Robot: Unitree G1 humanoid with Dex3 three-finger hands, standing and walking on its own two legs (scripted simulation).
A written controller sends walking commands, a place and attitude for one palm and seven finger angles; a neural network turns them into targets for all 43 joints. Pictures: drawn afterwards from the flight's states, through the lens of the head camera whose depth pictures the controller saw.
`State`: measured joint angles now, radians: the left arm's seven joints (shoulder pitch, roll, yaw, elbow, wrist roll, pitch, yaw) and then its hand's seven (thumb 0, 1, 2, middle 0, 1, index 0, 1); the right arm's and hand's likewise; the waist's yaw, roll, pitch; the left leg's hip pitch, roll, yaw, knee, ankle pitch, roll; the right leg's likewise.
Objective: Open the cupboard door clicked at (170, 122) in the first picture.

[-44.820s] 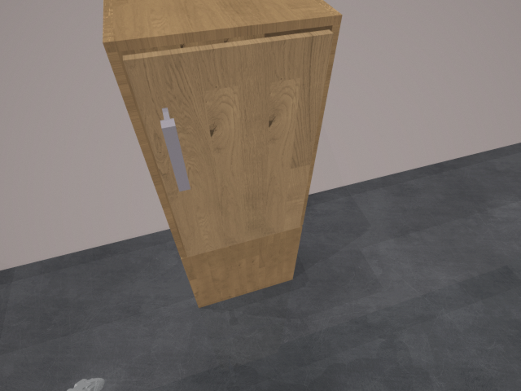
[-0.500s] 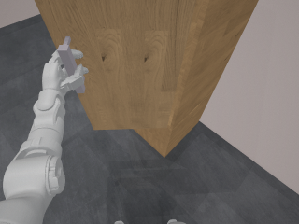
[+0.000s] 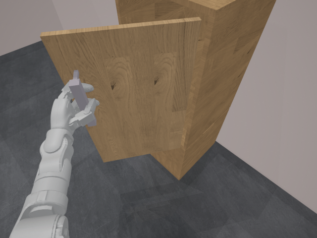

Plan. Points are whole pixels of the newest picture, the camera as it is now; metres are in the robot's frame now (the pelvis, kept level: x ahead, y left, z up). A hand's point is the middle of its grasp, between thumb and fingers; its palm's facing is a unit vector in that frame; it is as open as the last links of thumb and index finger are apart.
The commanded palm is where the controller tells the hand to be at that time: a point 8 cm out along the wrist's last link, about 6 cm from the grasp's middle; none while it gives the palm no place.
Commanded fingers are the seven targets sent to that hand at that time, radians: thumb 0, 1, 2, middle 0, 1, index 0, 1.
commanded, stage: pull the door open along its arc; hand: left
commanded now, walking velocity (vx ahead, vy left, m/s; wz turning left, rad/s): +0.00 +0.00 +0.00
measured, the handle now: (84, 99) +0.46 +0.20 +0.10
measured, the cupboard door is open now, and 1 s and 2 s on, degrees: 57 91 94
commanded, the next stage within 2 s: open thumb and fingers to let go in 0.72 s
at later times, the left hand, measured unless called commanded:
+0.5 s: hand (120, 149) +0.29 +0.08 +0.11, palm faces +0.46 -0.89 +0.00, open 6.1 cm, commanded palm +0.23 +0.11 +0.10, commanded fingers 0.00 0.90 0.90 -0.40 -1.35 -0.40 -1.35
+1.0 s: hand (132, 160) +0.27 +0.06 +0.11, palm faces +0.42 -0.91 -0.02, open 6.5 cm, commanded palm +0.21 +0.08 +0.10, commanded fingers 0.00 0.20 0.60 -0.35 -1.27 -0.35 -1.27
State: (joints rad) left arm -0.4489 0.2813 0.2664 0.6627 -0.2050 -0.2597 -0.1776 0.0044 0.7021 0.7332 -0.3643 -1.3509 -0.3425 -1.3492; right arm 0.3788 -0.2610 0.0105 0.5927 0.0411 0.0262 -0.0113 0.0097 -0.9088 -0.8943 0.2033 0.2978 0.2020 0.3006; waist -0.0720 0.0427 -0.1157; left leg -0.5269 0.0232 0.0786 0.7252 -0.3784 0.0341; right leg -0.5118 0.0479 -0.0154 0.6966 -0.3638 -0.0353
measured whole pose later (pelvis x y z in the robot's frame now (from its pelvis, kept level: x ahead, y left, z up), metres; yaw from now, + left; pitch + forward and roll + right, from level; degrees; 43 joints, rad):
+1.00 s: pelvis -0.01 -0.04 +0.01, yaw +6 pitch +0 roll +0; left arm 0.12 -0.08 -0.27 -0.09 0.03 0.06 0.56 0.01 0.58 0.76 -0.37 -1.32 -0.37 -1.33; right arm 0.15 -0.19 0.02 0.60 -0.05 0.06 0.01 0.01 -0.91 -0.89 0.20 0.30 0.20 0.30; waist 0.01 0.06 -0.05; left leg -0.32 0.01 -0.02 0.65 -0.33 -0.02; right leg -0.27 0.04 -0.11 0.64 -0.37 -0.09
